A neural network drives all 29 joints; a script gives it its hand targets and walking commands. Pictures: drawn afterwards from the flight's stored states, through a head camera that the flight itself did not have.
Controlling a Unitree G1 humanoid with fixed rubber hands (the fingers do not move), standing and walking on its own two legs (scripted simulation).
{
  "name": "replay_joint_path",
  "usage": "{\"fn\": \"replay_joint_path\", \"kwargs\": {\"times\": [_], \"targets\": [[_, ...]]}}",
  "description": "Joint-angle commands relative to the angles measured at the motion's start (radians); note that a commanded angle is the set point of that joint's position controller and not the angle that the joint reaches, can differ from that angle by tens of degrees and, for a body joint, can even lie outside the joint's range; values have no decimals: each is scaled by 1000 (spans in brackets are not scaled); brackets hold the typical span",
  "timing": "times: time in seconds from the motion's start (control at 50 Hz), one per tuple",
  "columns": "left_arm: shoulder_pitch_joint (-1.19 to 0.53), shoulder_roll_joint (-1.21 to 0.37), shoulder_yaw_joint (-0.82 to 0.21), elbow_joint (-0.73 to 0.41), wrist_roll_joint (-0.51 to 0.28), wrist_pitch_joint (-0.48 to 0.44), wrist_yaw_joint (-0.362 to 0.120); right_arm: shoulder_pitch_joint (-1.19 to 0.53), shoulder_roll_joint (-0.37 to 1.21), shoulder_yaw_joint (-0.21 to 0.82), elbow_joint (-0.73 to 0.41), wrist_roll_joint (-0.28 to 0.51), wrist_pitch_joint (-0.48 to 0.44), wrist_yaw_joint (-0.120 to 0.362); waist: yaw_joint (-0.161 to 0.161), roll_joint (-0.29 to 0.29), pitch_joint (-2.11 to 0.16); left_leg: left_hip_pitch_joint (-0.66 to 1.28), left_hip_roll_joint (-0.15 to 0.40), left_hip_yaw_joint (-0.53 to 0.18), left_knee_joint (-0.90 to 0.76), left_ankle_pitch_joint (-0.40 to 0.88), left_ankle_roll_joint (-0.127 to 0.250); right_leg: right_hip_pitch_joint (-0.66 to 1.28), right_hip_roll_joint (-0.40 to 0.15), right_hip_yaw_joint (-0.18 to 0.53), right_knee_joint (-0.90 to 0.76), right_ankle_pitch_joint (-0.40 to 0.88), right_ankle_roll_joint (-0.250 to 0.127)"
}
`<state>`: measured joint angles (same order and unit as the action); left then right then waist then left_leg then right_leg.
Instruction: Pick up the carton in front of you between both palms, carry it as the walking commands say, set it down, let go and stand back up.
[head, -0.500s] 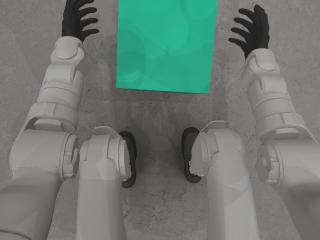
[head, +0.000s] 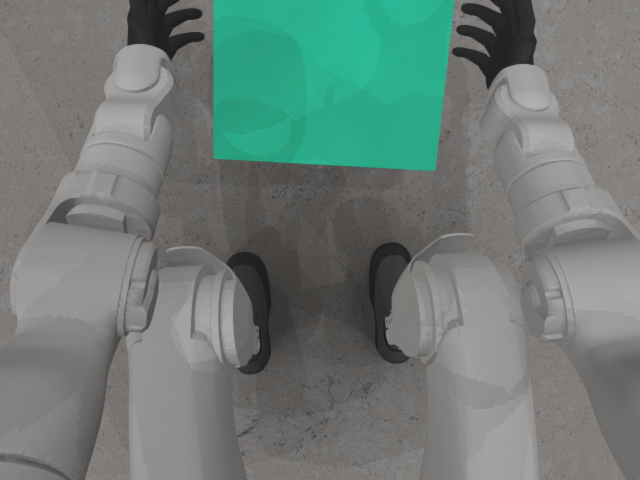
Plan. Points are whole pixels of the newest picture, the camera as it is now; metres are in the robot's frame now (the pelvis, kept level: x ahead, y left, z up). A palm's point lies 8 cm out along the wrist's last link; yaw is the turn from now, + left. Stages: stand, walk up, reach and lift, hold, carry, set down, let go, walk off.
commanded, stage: reach and lift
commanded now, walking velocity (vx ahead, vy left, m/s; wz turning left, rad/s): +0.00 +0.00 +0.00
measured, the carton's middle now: (325, 80) +0.50 -0.01 -0.25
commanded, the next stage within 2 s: none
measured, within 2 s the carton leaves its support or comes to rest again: leaves its support in 0.58 s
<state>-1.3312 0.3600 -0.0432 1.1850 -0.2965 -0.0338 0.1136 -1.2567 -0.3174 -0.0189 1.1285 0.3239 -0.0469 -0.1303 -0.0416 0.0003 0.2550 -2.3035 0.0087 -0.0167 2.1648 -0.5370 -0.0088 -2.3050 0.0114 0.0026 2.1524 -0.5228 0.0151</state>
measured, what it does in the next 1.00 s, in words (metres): rises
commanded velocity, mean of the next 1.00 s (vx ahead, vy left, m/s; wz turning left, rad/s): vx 0.00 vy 0.00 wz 0.00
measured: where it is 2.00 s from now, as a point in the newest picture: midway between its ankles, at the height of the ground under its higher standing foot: (323, 327)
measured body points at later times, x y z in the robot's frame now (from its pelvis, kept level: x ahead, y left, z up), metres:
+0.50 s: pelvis -0.01 +0.00 +0.00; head +0.35 +0.01 +0.27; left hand +0.54 +0.14 -0.18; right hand +0.52 -0.17 -0.17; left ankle +0.12 +0.12 -0.34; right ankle +0.12 -0.12 -0.34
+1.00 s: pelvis +0.00 +0.00 +0.08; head +0.24 +0.01 +0.45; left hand +0.50 +0.13 +0.01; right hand +0.48 -0.17 +0.01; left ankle +0.12 +0.12 -0.34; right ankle +0.12 -0.12 -0.34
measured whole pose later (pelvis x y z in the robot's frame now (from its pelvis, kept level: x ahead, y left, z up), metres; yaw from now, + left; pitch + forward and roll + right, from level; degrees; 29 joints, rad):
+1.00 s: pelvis +0.00 +0.00 +0.08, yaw +0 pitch +39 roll -1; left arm -1.05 0.05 0.36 0.88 0.12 0.25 0.09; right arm -1.00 -0.04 -0.45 0.82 -0.11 0.25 -0.09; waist -0.04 0.01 -0.13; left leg -2.09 -0.08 -0.05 1.92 -0.52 -0.03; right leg -2.09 0.06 0.03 1.91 -0.51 0.04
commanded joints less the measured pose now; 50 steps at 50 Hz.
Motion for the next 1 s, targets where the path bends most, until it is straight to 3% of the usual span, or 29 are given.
{"fn": "replay_joint_path", "kwargs": {"times": [0.0, 0.08, 0.18, 0.24, 0.26, 0.32, 0.38, 0.48, 0.58, 0.62, 0.68, 0.72, 0.82, 0.9, 0.92, 0.98], "targets": [[-167, 58, 41, -68, 28, -23, 1, -164, -40, -37, -67, -31, -22, -6, 1, 8, -1026, 501, -33, 10, -168, 211, -4, 548, 19, -10, -179, 266, 18], [-189, 44, 32, -67, 30, -30, 4, -184, -17, -28, -64, -32, -28, -11, 2, 13, -1029, 503, -34, 9, -178, 206, -4, 551, 21, -6, -189, 252, 19], [-249, -95, -29, -64, 11, -43, 9, -239, 110, 35, -64, -3, -35, -9, 7, 23, -1044, 519, -49, 9, -192, 199, -1, 570, 37, -9, -200, 238, 17], [-246, -125, -16, -41, 47, -51, 15, -241, 159, 23, -31, -31, -38, -12, 13, 19, -1020, 520, -63, 12, -203, 184, 4, 571, 47, -13, -204, 221, 21], [-255, -155, -21, -33, 53, -53, 13, -238, 174, 17, -14, -46, -42, -14, -1, 24, -1015, 516, -68, 13, -206, 181, 3, 567, 52, -14, -210, 220, 20], [-395, -452, -110, -68, 45, -53, -35, -392, 454, 99, -36, -34, -49, 37, -2, 45, -1026, 532, -84, 2, -198, 226, 13, 522, 75, -21, -197, 249, 14], [-506, -709, -134, -80, 82, -25, -98, -539, 679, 119, -54, -72, -23, 113, -6, 54, -989, 513, -109, 8, -188, 197, 14, 465, 93, -34, -180, 202, 5], [-565, -918, -165, -173, 83, 7, -136, -645, 864, 165, -175, -60, 11, 166, -6, 66, -1144, 620, -133, 40, -168, 225, 11, 517, 108, -66, -152, 214, 4], [-590, -1080, -272, -412, -17, 29, -119, -680, 1004, 263, -397, 17, 42, 156, -19, 64, -1577, 879, -155, 75, -149, 377, -4, 743, 132, -101, -143, 349, 10], [-551, -1132, -287, -480, -19, 58, -116, -667, 1026, 286, -499, 15, 62, 154, -26, 52, -1658, 925, -164, 80, -153, 409, -6, 802, 142, -107, -158, 376, 11], [-503, -1182, -271, -571, 30, 112, -132, -627, 1074, 291, -609, -26, 115, 170, -21, 30, -1637, 890, -175, 82, -194, 348, 4, 827, 153, -102, -203, 329, 8], [-487, -1230, -251, -596, 70, 146, -152, -591, 1127, 278, -621, -68, 155, 190, -21, 24, -1556, 837, -182, 83, -233, 278, 8, 794, 159, -98, -242, 267, 3], [-400, -1318, -111, -455, 212, 215, -205, -456, 1230, 136, -432, -228, 235, 244, -29, 32, -1230, 617, -188, 79, -344, 72, 6, 657, 154, -77, -344, 100, -11], [-374, -1348, -16, -398, 308, 255, -225, -388, 1270, -4, -338, -350, 281, 268, -48, 59, -1217, 623, -190, 65, -436, -15, 6, 650, 156, -79, -411, 20, -21], [-349, -1364, 6, -378, 331, 266, -227, -384, 1279, -12, -339, -369, 289, 270, -29, 72, -1218, 631, -193, 70, -459, -14, 2, 665, 155, -76, -431, 19, -20], [-314, -1371, 45, -378, 378, 284, -234, -385, 1329, 10, -364, -371, 315, 295, 8, 40, -1276, 714, -192, 70, -508, 12, 9, 707, 159, -71, -484, 27, -8]]}}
